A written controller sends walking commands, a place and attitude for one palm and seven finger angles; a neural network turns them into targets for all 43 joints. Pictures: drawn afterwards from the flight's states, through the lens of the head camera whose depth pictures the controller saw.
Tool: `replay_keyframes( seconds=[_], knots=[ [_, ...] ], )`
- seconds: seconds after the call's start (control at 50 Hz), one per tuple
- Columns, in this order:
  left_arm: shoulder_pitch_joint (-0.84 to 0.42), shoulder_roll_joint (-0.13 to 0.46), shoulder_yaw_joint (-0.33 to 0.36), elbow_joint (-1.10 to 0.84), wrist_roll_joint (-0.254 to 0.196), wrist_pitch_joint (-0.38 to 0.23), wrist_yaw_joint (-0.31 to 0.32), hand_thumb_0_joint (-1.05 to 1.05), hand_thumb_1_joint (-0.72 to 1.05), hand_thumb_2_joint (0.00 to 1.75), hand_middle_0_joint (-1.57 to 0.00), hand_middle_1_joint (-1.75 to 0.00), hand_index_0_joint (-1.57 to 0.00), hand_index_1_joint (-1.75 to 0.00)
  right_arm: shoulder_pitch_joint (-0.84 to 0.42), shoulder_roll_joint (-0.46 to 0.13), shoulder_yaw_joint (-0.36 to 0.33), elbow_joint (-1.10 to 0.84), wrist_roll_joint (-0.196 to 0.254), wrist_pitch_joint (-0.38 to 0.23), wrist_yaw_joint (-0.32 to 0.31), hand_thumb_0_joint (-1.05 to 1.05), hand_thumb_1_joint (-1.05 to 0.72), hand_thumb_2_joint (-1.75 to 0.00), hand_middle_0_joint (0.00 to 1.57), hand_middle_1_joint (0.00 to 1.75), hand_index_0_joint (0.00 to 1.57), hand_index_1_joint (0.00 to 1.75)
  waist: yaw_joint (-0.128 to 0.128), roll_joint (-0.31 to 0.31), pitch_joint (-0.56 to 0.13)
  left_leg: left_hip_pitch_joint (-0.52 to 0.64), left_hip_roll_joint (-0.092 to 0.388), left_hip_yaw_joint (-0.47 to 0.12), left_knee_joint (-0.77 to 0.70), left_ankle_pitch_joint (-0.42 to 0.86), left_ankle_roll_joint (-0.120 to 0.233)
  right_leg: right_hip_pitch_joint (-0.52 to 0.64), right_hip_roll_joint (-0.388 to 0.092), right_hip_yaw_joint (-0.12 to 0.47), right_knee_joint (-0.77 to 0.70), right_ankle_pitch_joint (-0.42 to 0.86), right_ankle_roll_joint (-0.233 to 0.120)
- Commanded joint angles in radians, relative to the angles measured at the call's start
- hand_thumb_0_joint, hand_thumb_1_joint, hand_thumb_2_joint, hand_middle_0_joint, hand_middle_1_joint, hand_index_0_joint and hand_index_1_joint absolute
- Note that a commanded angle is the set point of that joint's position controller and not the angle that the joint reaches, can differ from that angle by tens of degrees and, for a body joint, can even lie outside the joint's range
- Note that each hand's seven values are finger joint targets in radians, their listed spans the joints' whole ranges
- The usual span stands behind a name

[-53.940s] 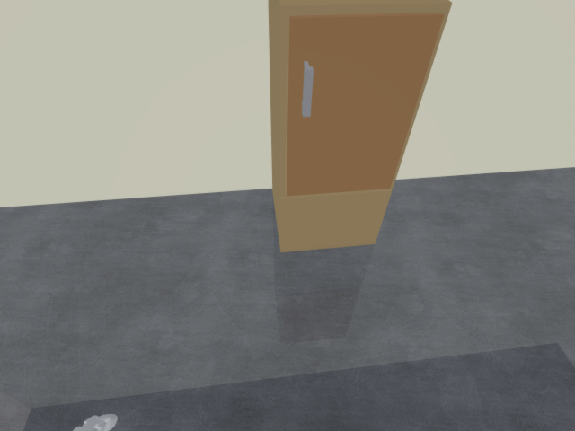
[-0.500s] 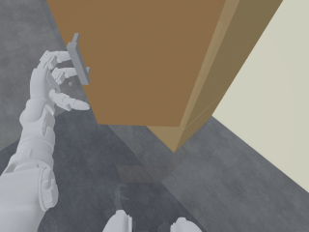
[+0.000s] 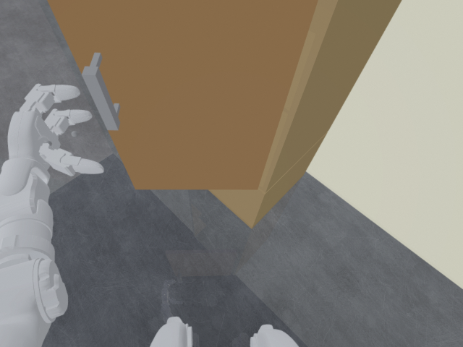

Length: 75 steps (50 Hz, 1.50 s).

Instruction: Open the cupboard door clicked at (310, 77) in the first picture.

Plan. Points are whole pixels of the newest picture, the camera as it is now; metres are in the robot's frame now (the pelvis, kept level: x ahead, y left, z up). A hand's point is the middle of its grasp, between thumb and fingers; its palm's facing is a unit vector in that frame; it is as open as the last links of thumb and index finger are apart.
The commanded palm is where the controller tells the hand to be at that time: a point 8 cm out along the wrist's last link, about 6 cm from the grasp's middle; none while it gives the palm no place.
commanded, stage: move the hooked fingers beside the handle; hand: left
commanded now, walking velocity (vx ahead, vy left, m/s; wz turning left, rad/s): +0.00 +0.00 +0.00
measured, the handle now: (105, 93) +0.55 +0.22 +0.08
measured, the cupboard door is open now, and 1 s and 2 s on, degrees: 45 45 45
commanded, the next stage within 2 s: slide the fingers in behind the handle in 1.30 s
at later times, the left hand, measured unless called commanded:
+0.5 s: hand (53, 136) +0.44 +0.28 +0.08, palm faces +0.06 -1.00 +0.02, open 14.0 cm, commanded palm +0.43 +0.33 +0.08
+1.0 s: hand (60, 131) +0.46 +0.28 +0.08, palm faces +0.05 -1.00 +0.02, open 14.0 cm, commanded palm +0.43 +0.32 +0.08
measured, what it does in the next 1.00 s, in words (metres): stands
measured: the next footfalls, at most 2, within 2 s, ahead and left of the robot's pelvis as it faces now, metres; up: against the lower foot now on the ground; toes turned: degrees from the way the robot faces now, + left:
none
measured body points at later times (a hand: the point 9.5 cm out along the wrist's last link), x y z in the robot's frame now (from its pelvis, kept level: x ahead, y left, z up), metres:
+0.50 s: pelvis -0.01 +0.01 +0.00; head +0.10 +0.04 +0.43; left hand +0.43 +0.34 +0.08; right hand +0.04 -0.27 -0.11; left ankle +0.03 +0.11 -0.68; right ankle -0.01 -0.13 -0.68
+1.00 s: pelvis +0.00 +0.02 +0.00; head +0.10 +0.04 +0.44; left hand +0.45 +0.33 +0.08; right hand +0.04 -0.25 -0.11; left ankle +0.03 +0.11 -0.68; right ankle -0.01 -0.13 -0.68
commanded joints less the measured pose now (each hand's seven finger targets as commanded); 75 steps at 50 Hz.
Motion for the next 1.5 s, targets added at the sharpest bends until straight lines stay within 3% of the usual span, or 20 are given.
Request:
replay_keyframes(
  seconds=[0.0, 0.14, 0.2, 0.26, 0.32, 0.36, 0.4, 0.44, 0.54, 0.62, 0.7, 0.86, 0.88, 0.94, 1.04, 1.2, 1.24, 1.36, 1.44, 1.48],
  knots=[
    [-0.389, 0.279, 0.013, -0.162, -0.022, -0.039, -0.022, 0.0, -0.5, 0.3, -0.3, -1.2, -0.3, -1.2, 0.096, -0.176, -0.066, -0.068, -0.002, -0.017, -0.017, 0.0, -0.9, -0.9, 0.2, 0.3, 0.2, 0.3, -0.014, 0.074, -0.355, 0.349, -0.04, -0.036, -0.101, 0.299, 0.024, 0.057, 0.04, 0.014, -0.12, 0.326, -0.015],
    [-0.382, 0.335, 0.065, -0.194, -0.04, -0.064, -0.042, 0.0, -0.5, 0.3, -0.3, -1.2, -0.3, -1.2, 0.098, -0.18, -0.068, -0.075, -0.007, -0.024, -0.019, 0.0, -0.9, -0.9, 0.2, 0.3, 0.2, 0.3, 0.007, 0.097, -0.414, 0.377, -0.04, -0.04, -0.089, 0.344, 0.021, 0.076, 0.042, 0.015, -0.103, 0.348, -0.023],
    [-0.406, 0.305, 0.027, -0.174, -0.03, -0.06, -0.045, 0.0, -0.5, 0.3, -0.3, -1.2, -0.3, -1.2, 0.091, -0.178, -0.062, -0.075, -0.004, -0.024, -0.019, 0.0, -0.9, -0.9, 0.2, 0.3, 0.2, 0.3, -0.005, 0.108, -0.374, 0.366, -0.038, -0.044, -0.098, 0.303, 0.018, 0.036, 0.041, 0.01, -0.108, 0.302, -0.019],
    [-0.423, 0.358, 0.055, -0.128, -0.022, -0.044, -0.047, 0.0, -0.5, 0.3, -0.3, -1.2, -0.3, -1.2, 0.093, -0.189, -0.061, -0.073, -0.002, -0.023, -0.026, 0.0, -0.9, -0.9, 0.2, 0.3, 0.2, 0.3, -0.014, 0.081, -0.344, 0.318, -0.038, -0.044, -0.097, 0.248, 0.022, 0.029, 0.039, 0.016, -0.114, 0.262, -0.017],
    [-0.443, 0.385, 0.06, -0.128, -0.016, -0.038, -0.056, 0.0, -0.5, 0.3, -0.3, -1.2, -0.3, -1.2, 0.093, -0.192, -0.057, -0.077, -0.003, -0.027, -0.029, 0.0, -0.9, -0.9, 0.2, 0.3, 0.2, 0.3, -0.012, 0.105, -0.352, 0.319, -0.039, -0.046, -0.097, 0.244, 0.021, 0.027, 0.038, 0.017, -0.111, 0.252, -0.019],
    [-0.479, 0.393, 0.065, -0.183, -0.018, -0.058, -0.061, 0.0, -0.5, 0.3, -0.3, -1.2, -0.3, -1.2, 0.096, -0.191, -0.06, -0.075, -0.005, -0.031, -0.029, 0.0, -0.9, -0.9, 0.2, 0.3, 0.2, 0.3, -0.01, 0.159, -0.416, 0.384, -0.034, -0.053, -0.09, 0.282, 0.015, 0.006, 0.039, 0.012, -0.099, 0.263, -0.021],
    [-0.445, 0.387, 0.072, -0.187, -0.027, -0.069, -0.068, 0.0, -0.5, 0.3, -0.3, -1.2, -0.3, -1.2, 0.1, -0.192, -0.061, -0.073, -0.009, -0.035, -0.027, 0.0, -0.9, -0.9, 0.2, 0.3, 0.2, 0.3, 0.001, 0.168, -0.44, 0.421, -0.031, -0.06, -0.089, 0.313, 0.009, -0.003, 0.044, 0.005, -0.097, 0.268, -0.026],
    [-0.461, 0.38, 0.061, -0.169, -0.032, -0.067, -0.076, 0.0, -0.5, 0.3, -0.3, -1.2, -0.3, -1.2, 0.106, -0.192, -0.059, -0.064, -0.009, -0.035, -0.029, 0.0, -0.9, -0.9, 0.2, 0.3, 0.2, 0.3, -0.017, 0.155, -0.419, 0.408, -0.03, -0.062, -0.081, 0.32, 0.014, -0.015, 0.047, 0.004, -0.094, 0.274, -0.025],
    [-0.43, 0.374, 0.05, -0.097, -0.031, -0.02, -0.099, 0.0, -0.5, 0.3, -0.3, -1.2, -0.3, -1.2, 0.115, -0.199, -0.057, -0.07, -0.006, -0.031, -0.032, 0.0, -0.9, -0.9, 0.2, 0.3, 0.2, 0.3, -0.015, 0.127, -0.364, 0.362, -0.033, -0.061, -0.093, 0.285, 0.017, -0.022, 0.045, -0.002, -0.103, 0.251, -0.025],
    [-0.464, 0.358, 0.027, -0.144, -0.022, -0.026, -0.093, 0.0, -0.5, 0.3, -0.3, -1.2, -0.3, -1.2, 0.116, -0.199, -0.06, -0.071, -0.011, -0.032, -0.028, 0.0, -0.9, -0.9, 0.2, 0.3, 0.2, 0.3, -0.018, 0.171, -0.387, 0.414, -0.027, -0.075, -0.093, 0.3, 0.008, -0.07, 0.044, -0.01, -0.096, 0.231, -0.027],
    [-0.494, 0.346, 0.032, -0.188, -0.029, -0.05, -0.076, 0.0, -0.5, 0.3, -0.3, -1.2, -0.3, -1.2, 0.124, -0.199, -0.065, -0.064, -0.013, -0.033, -0.026, 0.0, -0.9, -0.9, 0.2, 0.3, 0.2, 0.3, -0.023, 0.158, -0.425, 0.458, -0.02, -0.091, -0.093, 0.319, 0.004, -0.087, 0.046, -0.016, -0.092, 0.229, -0.027],
    [-0.396, 0.398, 0.091, -0.187, -0.007, -0.025, -0.037, 0.0, -0.5, 0.3, -0.3, -1.2, -0.3, -1.2, 0.13, -0.195, -0.064, -0.076, -0.015, -0.025, -0.016, 0.0, -0.9, -0.9, 0.2, 0.3, 0.2, 0.3, 0.017, 0.172, -0.445, 0.461, -0.023, -0.076, -0.099, 0.406, 0.0, -0.022, 0.048, -0.018, -0.089, 0.296, -0.027],
    [-0.396, 0.362, 0.059, -0.192, -0.007, -0.021, -0.037, 0.0, -0.5, 0.3, -0.3, -1.2, -0.3, -1.2, 0.126, -0.189, -0.062, -0.081, -0.014, -0.023, -0.013, 0.0, -0.9, -0.9, 0.2, 0.3, 0.2, 0.3, 0.007, 0.178, -0.429, 0.463, -0.024, -0.072, -0.1, 0.406, 0.001, -0.028, 0.049, -0.018, -0.093, 0.298, -0.026],
    [-0.402, 0.364, 0.069, -0.181, -0.017, -0.024, -0.038, 0.0, -0.5, 0.3, -0.3, -1.2, -0.3, -1.2, 0.129, -0.19, -0.061, -0.085, -0.013, -0.018, -0.015, 0.0, -0.9, -0.9, 0.2, 0.3, 0.2, 0.3, -0.002, 0.116, -0.388, 0.418, -0.026, -0.066, -0.1, 0.384, 0.008, -0.003, 0.052, -0.017, -0.098, 0.306, -0.026],
    [-0.403, 0.307, 0.033, -0.233, -0.032, -0.048, -0.052, 0.0, -0.5, 0.3, -0.3, -1.2, -0.3, -1.2, 0.121, -0.183, -0.067, -0.087, -0.012, -0.02, -0.012, 0.0, -0.9, -0.9, 0.2, 0.3, 0.2, 0.3, -0.007, 0.148, -0.421, 0.469, -0.026, -0.062, -0.093, 0.421, 0.008, 0.001, 0.053, -0.013, -0.1, 0.334, -0.026],
    [-0.359, 0.349, 0.067, -0.171, -0.035, -0.019, -0.069, 0.0, -0.5, 0.3, -0.3, -1.2, -0.3, -1.2, 0.106, -0.186, -0.066, -0.09, -0.007, -0.013, -0.017, 0.0, -0.9, -0.9, 0.2, 0.3, 0.2, 0.3, 0.003, 0.087, -0.367, 0.364, -0.038, -0.04, -0.098, 0.34, 0.021, 0.051, 0.045, 0.004, -0.111, 0.34, -0.019],
    [-0.395, 0.389, 0.089, -0.198, -0.032, -0.035, -0.065, 0.0, -0.5, 0.3, -0.3, -1.2, -0.3, -1.2, 0.103, -0.188, -0.064, -0.09, -0.009, -0.016, -0.02, 0.0, -0.9, -0.9, 0.2, 0.3, 0.2, 0.3, 0.002, 0.106, -0.378, 0.361, -0.039, -0.041, -0.088, 0.342, 0.022, 0.055, 0.044, 0.009, -0.103, 0.342, -0.023],
    [-0.439, 0.365, 0.063, -0.248, -0.032, -0.078, -0.065, 0.0, -0.5, 0.3, -0.3, -1.2, -0.3, -1.2, 0.091, -0.182, -0.063, -0.079, -0.007, -0.026, -0.023, 0.0, -0.9, -0.9, 0.2, 0.3, 0.2, 0.3, -0.001, 0.189, -0.437, 0.446, -0.034, -0.052, -0.087, 0.362, 0.01, 0.021, 0.049, 0.008, -0.1, 0.325, -0.025],
    [-0.386, 0.309, 0.025, -0.168, -0.047, -0.031, -0.084, 0.0, -0.5, 0.3, -0.3, -1.2, -0.3, -1.2, 0.096, -0.181, -0.062, -0.073, -0.004, -0.027, -0.025, 0.0, -0.9, -0.9, 0.2, 0.3, 0.2, 0.3, -0.009, 0.098, -0.387, 0.381, -0.039, -0.045, -0.093, 0.312, 0.022, 0.052, 0.046, 0.009, -0.119, 0.317, -0.022],
    [-0.383, 0.281, -0.013, -0.131, -0.039, 0.004, -0.089, 0.0, -0.5, 0.3, -0.3, -1.2, -0.3, -1.2, 0.087, -0.181, -0.059, -0.079, -0.001, -0.027, -0.027, 0.0, -0.9, -0.9, 0.2, 0.3, 0.2, 0.3, -0.019, 0.089, -0.339, 0.341, -0.04, -0.038, -0.102, 0.27, 0.025, 0.035, 0.039, 0.008, -0.127, 0.296, -0.015]
  ],
)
